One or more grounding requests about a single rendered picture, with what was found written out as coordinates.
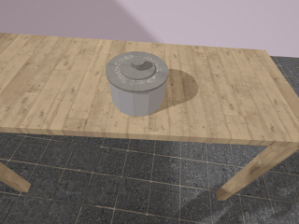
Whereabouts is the table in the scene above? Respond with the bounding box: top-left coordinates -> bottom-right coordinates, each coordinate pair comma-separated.
0,33 -> 299,201

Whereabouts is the lid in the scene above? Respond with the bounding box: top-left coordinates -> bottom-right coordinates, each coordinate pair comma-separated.
106,51 -> 169,93

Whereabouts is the knob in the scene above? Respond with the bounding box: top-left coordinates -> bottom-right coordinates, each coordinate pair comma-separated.
130,57 -> 145,69

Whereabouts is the pot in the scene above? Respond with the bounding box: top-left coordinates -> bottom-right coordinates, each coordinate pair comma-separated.
109,82 -> 166,117

